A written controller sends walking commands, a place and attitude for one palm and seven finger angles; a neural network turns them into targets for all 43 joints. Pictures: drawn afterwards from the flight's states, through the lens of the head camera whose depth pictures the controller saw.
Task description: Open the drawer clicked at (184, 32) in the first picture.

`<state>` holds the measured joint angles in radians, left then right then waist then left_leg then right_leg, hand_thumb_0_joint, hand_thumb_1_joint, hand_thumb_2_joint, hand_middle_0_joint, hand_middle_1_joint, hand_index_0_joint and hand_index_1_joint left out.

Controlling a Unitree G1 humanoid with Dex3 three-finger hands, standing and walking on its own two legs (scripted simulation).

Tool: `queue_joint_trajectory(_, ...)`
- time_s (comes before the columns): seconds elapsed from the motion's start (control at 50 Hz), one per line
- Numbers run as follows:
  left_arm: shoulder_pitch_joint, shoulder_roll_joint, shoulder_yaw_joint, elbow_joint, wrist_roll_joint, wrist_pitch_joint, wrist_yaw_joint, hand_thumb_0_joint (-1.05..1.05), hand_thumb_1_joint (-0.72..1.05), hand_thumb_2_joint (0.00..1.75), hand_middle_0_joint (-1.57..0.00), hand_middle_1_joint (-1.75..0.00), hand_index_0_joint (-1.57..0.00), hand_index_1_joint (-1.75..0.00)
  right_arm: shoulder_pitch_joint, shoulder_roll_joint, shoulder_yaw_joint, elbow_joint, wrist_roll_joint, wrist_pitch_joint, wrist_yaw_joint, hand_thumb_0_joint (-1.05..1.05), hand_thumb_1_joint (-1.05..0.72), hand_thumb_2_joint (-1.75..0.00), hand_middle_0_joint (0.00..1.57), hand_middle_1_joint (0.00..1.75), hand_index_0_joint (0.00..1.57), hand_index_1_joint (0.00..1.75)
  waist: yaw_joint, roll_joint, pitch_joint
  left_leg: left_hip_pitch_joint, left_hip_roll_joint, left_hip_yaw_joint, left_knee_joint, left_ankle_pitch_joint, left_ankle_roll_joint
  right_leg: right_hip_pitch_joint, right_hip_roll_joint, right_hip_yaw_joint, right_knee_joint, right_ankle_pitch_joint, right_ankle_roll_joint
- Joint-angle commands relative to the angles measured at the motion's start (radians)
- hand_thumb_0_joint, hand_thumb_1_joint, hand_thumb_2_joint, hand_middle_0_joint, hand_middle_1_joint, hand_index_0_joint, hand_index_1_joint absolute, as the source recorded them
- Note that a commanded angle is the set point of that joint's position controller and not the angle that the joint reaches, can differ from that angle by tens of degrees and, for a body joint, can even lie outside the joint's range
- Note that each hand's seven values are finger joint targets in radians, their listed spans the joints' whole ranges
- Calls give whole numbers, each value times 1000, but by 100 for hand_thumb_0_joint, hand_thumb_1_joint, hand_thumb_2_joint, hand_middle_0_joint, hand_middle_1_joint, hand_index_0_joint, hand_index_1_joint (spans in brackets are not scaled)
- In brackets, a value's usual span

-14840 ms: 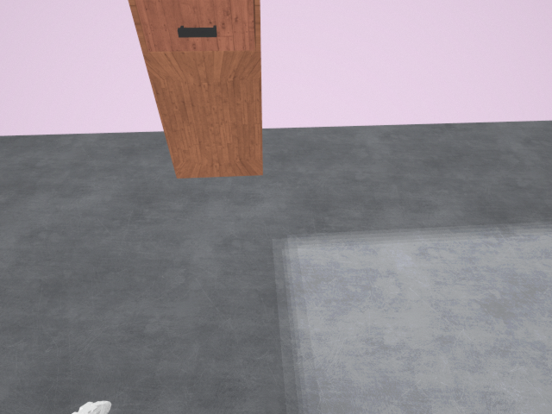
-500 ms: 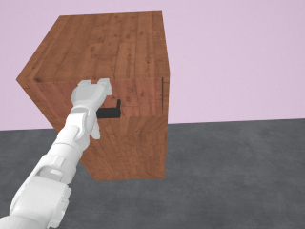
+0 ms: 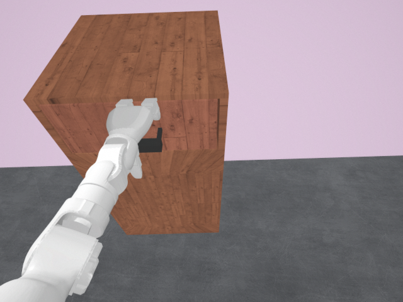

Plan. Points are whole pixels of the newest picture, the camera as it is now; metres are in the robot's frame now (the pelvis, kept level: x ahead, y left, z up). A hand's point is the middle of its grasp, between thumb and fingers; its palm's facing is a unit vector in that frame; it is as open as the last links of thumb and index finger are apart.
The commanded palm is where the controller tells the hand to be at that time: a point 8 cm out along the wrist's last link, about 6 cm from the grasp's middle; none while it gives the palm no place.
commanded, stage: move the hooked fingers above the handle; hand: left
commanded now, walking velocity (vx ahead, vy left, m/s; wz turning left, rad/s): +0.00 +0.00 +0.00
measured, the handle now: (135, 139) +0.50 +0.18 +0.01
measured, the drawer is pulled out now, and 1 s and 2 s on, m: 0.00 0.00 0.00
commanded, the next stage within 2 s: lower the fingers behind the handle in 0.22 s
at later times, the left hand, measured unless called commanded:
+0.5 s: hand (138, 145) +0.43 +0.14 +0.07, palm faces +0.01 -0.05 -1.00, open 13.8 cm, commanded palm +0.41 +0.15 +0.12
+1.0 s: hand (138, 156) +0.42 +0.15 +0.03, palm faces -0.02 -0.05 -1.00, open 13.8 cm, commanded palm +0.41 +0.16 +0.09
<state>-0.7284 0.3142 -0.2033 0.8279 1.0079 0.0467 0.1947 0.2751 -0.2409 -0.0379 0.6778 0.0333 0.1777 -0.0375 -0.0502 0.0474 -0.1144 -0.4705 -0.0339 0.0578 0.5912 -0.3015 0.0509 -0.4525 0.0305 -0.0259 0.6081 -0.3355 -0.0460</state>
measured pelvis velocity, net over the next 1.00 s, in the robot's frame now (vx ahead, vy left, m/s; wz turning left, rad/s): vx -0.01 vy -0.02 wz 0.01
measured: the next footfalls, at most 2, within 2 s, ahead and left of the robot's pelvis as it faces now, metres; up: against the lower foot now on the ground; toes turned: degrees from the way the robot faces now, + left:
none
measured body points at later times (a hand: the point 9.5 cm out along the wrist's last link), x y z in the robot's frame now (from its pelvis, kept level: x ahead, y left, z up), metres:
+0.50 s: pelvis +0.00 -0.01 +0.00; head +0.03 -0.03 +0.45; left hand +0.42 +0.14 +0.12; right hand +0.11 -0.26 -0.13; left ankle -0.01 +0.09 -0.73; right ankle -0.03 -0.09 -0.73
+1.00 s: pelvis -0.01 -0.02 +0.00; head +0.04 -0.04 +0.44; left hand +0.42 +0.15 +0.09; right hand +0.06 -0.28 -0.15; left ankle -0.01 +0.09 -0.73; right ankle -0.03 -0.09 -0.73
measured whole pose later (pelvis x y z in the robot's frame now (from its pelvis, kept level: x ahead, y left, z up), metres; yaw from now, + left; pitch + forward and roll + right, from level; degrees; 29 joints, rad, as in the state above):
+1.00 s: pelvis -0.01 -0.02 +0.00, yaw +0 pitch +12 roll +1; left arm -0.64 0.31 -0.18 0.85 1.04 0.04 0.30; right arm 0.28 -0.25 -0.06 0.71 0.03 0.16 -0.04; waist -0.05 0.05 -0.12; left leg -0.53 -0.02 0.04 0.63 -0.31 0.03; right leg -0.51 0.04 -0.04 0.65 -0.35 -0.07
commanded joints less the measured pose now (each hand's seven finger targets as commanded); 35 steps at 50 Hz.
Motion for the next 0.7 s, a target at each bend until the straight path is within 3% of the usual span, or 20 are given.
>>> queue_joint_trajectory(0.0,-440,268,144,-181,21,14,90,0,-50,30,-30,-120,-30,-120,5,-131,-43,-102,-6,-22,-9,0,-90,-90,20,30,20,30,22,-67,-356,180,7,-35,-23,374,0,135,5,34,-48,375,-1)
queue_joint_trajectory(0.04,-434,288,161,-179,22,35,100,0,-50,30,-30,-120,-30,-120,-3,-134,-43,-104,-8,-21,-7,0,-90,-90,20,30,20,30,32,-47,-365,178,7,-29,-28,385,-1,157,3,36,-51,389,-3)
queue_joint_trajectory(0.1,-422,210,94,-210,12,59,81,0,-50,30,-30,-120,-30,-120,-4,-134,-50,-107,-2,-19,-3,0,-90,-90,20,30,20,30,13,-59,-376,211,11,-25,-28,425,2,161,5,34,-56,437,1)
queue_joint_trajectory(0.14,-370,204,94,-239,-5,59,52,0,-50,30,-30,-120,-30,-120,-4,-140,-56,-114,0,-19,-1,0,-90,-90,20,30,20,30,15,-84,-401,235,10,-31,-27,458,4,189,5,36,-62,462,3)
queue_joint_trajectory(0.2,-344,125,22,-300,-19,44,13,0,-50,30,-30,-120,-30,-120,-16,-134,-57,-118,3,-17,3,0,-90,-90,20,30,20,30,1,-83,-344,258,9,-36,-28,452,8,151,6,33,-75,458,7)
queue_joint_trajectory(0.24,-361,120,11,-345,-21,25,2,0,-50,30,-30,-120,-30,-120,-18,-132,-58,-117,1,-17,5,0,-90,-90,20,30,20,30,-3,-61,-335,282,11,-46,-29,464,5,134,6,32,-78,433,4)
queue_joint_trajectory(0.28,-347,169,57,-382,-16,8,14,0,-50,30,-30,-120,-30,-120,-25,-129,-58,-117,-1,-16,6,0,-90,-90,20,30,20,30,17,-40,-353,290,8,-46,-26,469,4,145,6,34,-70,444,0)
queue_joint_trajectory(0.38,-355,184,79,-248,7,39,69,0,-50,30,-30,-120,-30,-120,-48,-126,-38,-99,2,-12,2,0,-90,-90,20,30,20,30,21,-104,-249,184,1,-36,-48,321,-1,117,1,33,-77,334,0)
queue_joint_trajectory(0.4,-379,175,67,-239,14,48,78,0,-50,30,-30,-120,-30,-120,-55,-126,-37,-99,2,-15,0,0,-90,-90,20,30,20,30,17,-93,-248,180,2,-32,-49,305,-1,109,-1,35,-79,320,0)
queue_joint_trajectory(0.44,-400,202,90,-241,20,55,90,0,-50,30,-30,-120,-30,-120,-57,-129,-39,-102,-1,-18,-4,0,-90,-90,20,30,20,30,24,-82,-305,191,0,-31,-43,317,-1,138,-3,42,-72,330,-2)
queue_joint_trajectory(0.48,-414,165,59,-250,21,57,93,0,-50,30,-30,-120,-30,-120,-59,-121,-40,-106,-3,-22,-6,0,-90,-90,20,30,20,30,15,-62,-340,208,-1,-27,-31,338,2,141,-5,44,-64,369,1)
queue_joint_trajectory(0.5,-396,135,40,-226,17,61,90,0,-50,30,-30,-120,-30,-120,-57,-119,-41,-106,-3,-22,-6,0,-90,-90,20,30,20,30,9,-78,-328,206,-2,-25,-27,340,2,138,-4,43,-67,381,3)
queue_joint_trajectory(0.54,-385,169,66,-203,14,56,79,0,-50,30,-30,-120,-30,-120,-50,-127,-40,-106,-3,-21,-9,0,-90,-90,20,30,20,30,8,-100,-328,184,-4,-28,-25,331,2,154,-6,47,-65,387,5)
queue_joint_trajectory(0.58,-374,162,57,-174,11,53,69,0,-50,30,-30,-120,-30,-120,-52,-127,-37,-106,-1,-21,-16,0,-90,-90,20,30,20,30,-2,-123,-293,159,-5,-23,-24,295,5,139,-10,50,-72,379,11)
queue_joint_trajectory(0.62,-399,135,32,-205,11,33,66,0,-50,30,-30,-120,-30,-120,-46,-123,-40,-109,-2,-26,-16,0,-90,-90,20,30,20,30,-6,-92,-302,167,-7,-22,-18,290,7,127,-12,55,-73,377,11)
queue_joint_trajectory(0.68,-375,197,86,-209,15,1,75,0,-50,30,-30,-120,-30,-120,-33,-123,-41,-110,-8,-29,-20,0,-90,-90,20,30,20,30,7,-86,-332,142,-11,-22,-6,304,8,160,-15,64,-57,419,12)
